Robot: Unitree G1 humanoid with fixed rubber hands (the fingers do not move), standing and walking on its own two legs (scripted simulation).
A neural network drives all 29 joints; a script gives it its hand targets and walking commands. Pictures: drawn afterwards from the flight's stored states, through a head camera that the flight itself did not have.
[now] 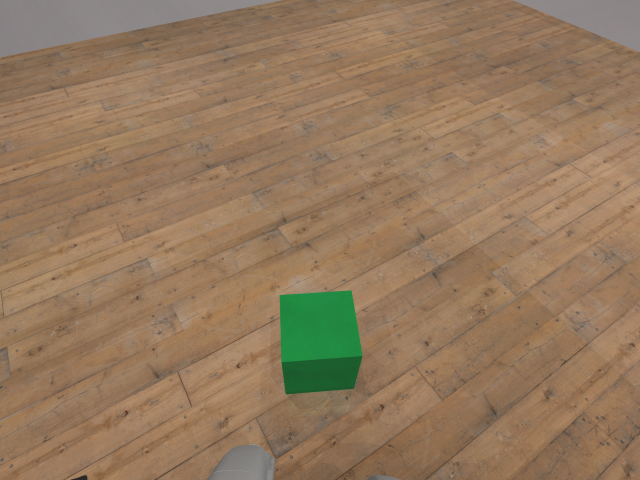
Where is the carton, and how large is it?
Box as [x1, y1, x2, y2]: [280, 290, 361, 393]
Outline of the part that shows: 351,290 280,295 281,362 286,393 353,388 361,359 361,350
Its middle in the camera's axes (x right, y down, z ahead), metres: +0.00 +0.31 +1.15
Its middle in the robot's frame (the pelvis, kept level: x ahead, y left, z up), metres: +0.56 -0.01 -0.61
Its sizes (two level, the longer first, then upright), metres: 0.210 0.200 0.250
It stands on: the floor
